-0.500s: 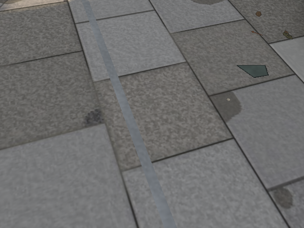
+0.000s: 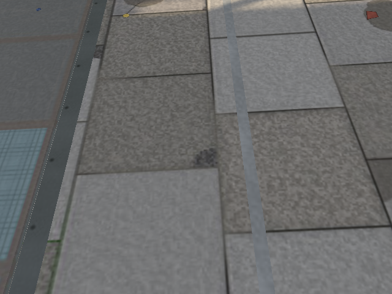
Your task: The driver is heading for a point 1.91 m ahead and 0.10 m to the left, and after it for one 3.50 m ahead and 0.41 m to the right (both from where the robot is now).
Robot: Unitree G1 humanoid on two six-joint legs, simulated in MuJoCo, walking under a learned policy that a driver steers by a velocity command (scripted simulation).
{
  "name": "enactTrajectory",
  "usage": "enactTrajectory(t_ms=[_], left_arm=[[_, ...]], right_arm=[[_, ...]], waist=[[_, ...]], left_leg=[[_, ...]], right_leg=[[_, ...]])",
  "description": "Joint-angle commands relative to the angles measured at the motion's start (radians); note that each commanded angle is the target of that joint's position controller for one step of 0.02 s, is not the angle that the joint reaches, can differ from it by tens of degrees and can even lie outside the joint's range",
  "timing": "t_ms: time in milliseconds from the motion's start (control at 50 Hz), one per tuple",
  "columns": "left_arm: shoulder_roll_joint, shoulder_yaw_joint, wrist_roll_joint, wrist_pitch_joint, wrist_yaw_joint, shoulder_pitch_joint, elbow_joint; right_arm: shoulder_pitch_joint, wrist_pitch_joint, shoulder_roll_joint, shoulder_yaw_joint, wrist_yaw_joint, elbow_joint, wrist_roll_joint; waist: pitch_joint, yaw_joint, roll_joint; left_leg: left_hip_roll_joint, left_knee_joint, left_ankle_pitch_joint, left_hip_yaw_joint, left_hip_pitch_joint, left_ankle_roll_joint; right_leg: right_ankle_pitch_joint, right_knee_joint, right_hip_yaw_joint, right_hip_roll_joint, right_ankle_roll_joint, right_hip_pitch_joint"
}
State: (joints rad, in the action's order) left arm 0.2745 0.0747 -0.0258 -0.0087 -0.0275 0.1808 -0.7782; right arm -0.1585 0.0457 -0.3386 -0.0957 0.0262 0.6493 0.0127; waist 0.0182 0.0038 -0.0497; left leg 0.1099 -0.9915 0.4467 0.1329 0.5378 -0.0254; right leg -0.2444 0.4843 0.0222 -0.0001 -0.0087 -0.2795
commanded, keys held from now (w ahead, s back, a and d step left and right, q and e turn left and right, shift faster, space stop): q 0.30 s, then no key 0.70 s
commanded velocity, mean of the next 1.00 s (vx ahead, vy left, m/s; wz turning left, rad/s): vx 0.00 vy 0.00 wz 0.31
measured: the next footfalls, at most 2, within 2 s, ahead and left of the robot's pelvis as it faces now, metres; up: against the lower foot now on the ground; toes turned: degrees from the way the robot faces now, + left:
left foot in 0.32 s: +0.02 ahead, +0.15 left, +0.00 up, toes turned +14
right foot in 0.70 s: +0.08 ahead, -0.08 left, +0.00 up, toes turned +16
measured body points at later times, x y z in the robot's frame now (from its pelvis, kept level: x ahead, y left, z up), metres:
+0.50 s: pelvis -0.01 +0.05 +0.00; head +0.03 +0.08 +0.45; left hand +0.05 +0.37 -0.12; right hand +0.23 -0.17 -0.07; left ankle -0.02 +0.14 -0.74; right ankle +0.01 -0.10 -0.66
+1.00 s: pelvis +0.01 +0.03 +0.00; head +0.02 +0.03 +0.45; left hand +0.06 +0.31 -0.12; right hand +0.20 -0.18 -0.12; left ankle -0.02 +0.14 -0.74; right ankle +0.04 -0.09 -0.74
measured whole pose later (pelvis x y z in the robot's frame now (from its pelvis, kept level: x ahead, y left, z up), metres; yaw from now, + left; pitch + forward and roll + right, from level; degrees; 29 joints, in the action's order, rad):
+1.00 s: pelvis +0.01 +0.03 +0.00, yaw +17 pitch -1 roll +0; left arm 0.24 0.02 -0.01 -0.02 -0.01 0.18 -0.81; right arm -0.20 0.02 -0.24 -0.04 0.01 0.78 -0.01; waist 0.03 0.00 -0.01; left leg 0.03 -0.52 0.28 0.05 0.22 0.01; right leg -0.30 0.53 0.00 0.02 0.01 -0.22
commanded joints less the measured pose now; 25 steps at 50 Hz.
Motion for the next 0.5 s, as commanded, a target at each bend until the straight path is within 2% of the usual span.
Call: enactTrajectory(t_ms=[20, 40, 80, 140, 180, 240, 280, 300, 320, 340, 360, 380, 400, 420, 440, 500], left_arm=[[0.120, 0.020, 0.019, -0.012, -0.017, -0.106, 0.101], [0.123, 0.020, 0.016, -0.007, -0.020, -0.085, 0.098], [0.138, 0.026, 0.010, 0.004, -0.029, -0.030, 0.090], [0.179, 0.042, 0.013, 0.014, -0.027, -0.010, 0.090], [0.204, 0.052, 0.019, 0.016, -0.017, -0.027, 0.097], [0.218, 0.059, 0.035, 0.013, -0.001, -0.031, 0.095], [0.218, 0.060, 0.056, 0.011, 0.004, -0.053, 0.092], [0.193, 0.054, 0.061, 0.007, 0.007, -0.028, 0.078], [0.146, 0.041, 0.039, 0.004, 0.013, 0.027, 0.062], [0.068, 0.007, -0.025, 0.000, 0.022, 0.017, 0.108], [0.130, 0.024, 0.001, -0.002, 0.011, -0.076, 0.128], [0.164, 0.035, 0.031, 0.006, 0.005, -0.102, 0.126], [0.161, 0.037, 0.035, 0.012, 0.000, -0.091, 0.114], [0.163, 0.040, 0.027, 0.019, -0.007, -0.078, 0.094], [0.163, 0.041, 0.020, 0.024, -0.008, -0.056, 0.087], [0.127, 0.029, 0.028, 0.026, -0.003, -0.011, 0.068]], right_arm=[[-0.067, 0.008, -0.098, -0.039, 0.002, -0.035, 0.001], [-0.045, 0.010, -0.082, -0.033, -0.002, -0.051, 0.007], [0.021, 0.007, -0.058, -0.021, -0.006, -0.089, 0.015], [0.054, 0.006, -0.038, -0.008, -0.019, -0.121, 0.008], [0.051, 0.007, -0.038, -0.005, -0.028, -0.131, 0.007], [0.030, 0.016, -0.058, -0.015, -0.039, -0.136, 0.009], [-0.022, 0.020, -0.054, -0.021, -0.046, -0.124, 0.010], [-0.065, 0.020, -0.068, -0.031, -0.042, -0.108, 0.008], [-0.105, 0.016, -0.128, -0.050, -0.030, -0.104, 0.008], [-0.106, 0.009, -0.235, -0.062, -0.013, -0.137, -0.006], [-0.139, -0.017, -0.192, -0.047, -0.027, -0.137, -0.040], [-0.104, -0.036, -0.161, -0.034, -0.032, -0.124, -0.042], [-0.048, -0.045, -0.130, -0.025, -0.028, -0.113, -0.028], [-0.008, -0.045, -0.103, -0.014, -0.023, -0.114, -0.016], [0.025, -0.044, -0.097, -0.006, -0.018, -0.112, -0.011], [0.045, -0.048, -0.062, 0.011, -0.008, -0.102, -0.024]], waist=[[-0.037, -0.034, 0.175], [-0.033, -0.019, 0.182], [-0.043, 0.024, 0.208], [-0.076, 0.048, 0.227], [-0.082, 0.047, 0.237], [-0.081, 0.038, 0.246], [-0.083, -0.003, 0.231], [-0.095, -0.020, 0.194], [-0.128, -0.017, 0.035], [-0.144, 0.014, -0.290], [-0.222, -0.081, -0.198], [-0.163, -0.065, -0.122], [-0.121, -0.035, -0.097], [-0.107, -0.020, -0.071], [-0.100, 0.001, -0.076], [-0.122, 0.021, -0.080]], left_leg=[[-0.060, -0.248, -0.038, -0.013, 0.119, -0.051], [-0.067, -0.223, -0.062, -0.043, 0.121, -0.062], [-0.093, -0.117, -0.084, -0.073, 0.149, -0.080], [-0.133, 0.040, -0.057, -0.106, 0.074, -0.083], [-0.140, 0.136, -0.047, -0.146, -0.024, -0.068], [-0.128, 0.272, -0.070, -0.187, -0.114, -0.033], [-0.109, 0.456, -0.186, -0.215, -0.219, 0.013], [-0.087, 0.564, -0.285, -0.209, -0.328, 0.047], [-0.171, 0.614, -0.549, -0.061, -0.519, 0.094], [-0.456, 0.562, -1.020, 0.299, -0.667, 0.241], [-0.531, 0.599, -0.949, 0.353, -0.565, 0.395], [-0.467, 0.616, -0.846, 0.253, -0.521, 0.363], [-0.403, 0.622, -0.745, 0.182, -0.483, 0.303], [-0.368, 0.625, -0.697, 0.144, -0.460, 0.264], [-0.346, 0.630, -0.728, 0.110, -0.413, 0.255], [-0.312, 0.644, -0.699, 0.059, -0.395, 0.251]], right_leg=[[0.320, -0.164, 0.175, 0.250, -0.173, 0.115], [0.339, -0.168, 0.131, 0.234, -0.178, 0.126], [0.363, -0.166, 0.105, 0.246, -0.195, 0.213], [0.389, -0.154, 0.075, 0.283, -0.209, 0.257], [0.412, -0.152, 0.040, 0.295, -0.208, 0.215], [0.418, -0.120, 0.018, 0.315, -0.194, 0.201], [0.396, -0.049, -0.017, 0.309, -0.150, 0.177], [0.331, 0.027, -0.058, 0.282, -0.100, 0.125], [0.151, 0.204, -0.137, 0.214, -0.017, -0.033], [-0.444, 0.518, -0.176, 0.080, 0.080, -0.340], [-0.476, 0.680, -0.019, 0.041, 0.090, -0.371], [-0.403, 0.735, 0.008, 0.063, 0.082, -0.379], [-0.321, 0.710, 0.018, 0.074, 0.072, -0.382], [-0.260, 0.685, 0.026, 0.083, 0.074, -0.368], [-0.200, 0.682, 0.018, 0.072, 0.082, -0.321], [-0.113, 0.577, 0.011, 0.061, 0.095, -0.232]])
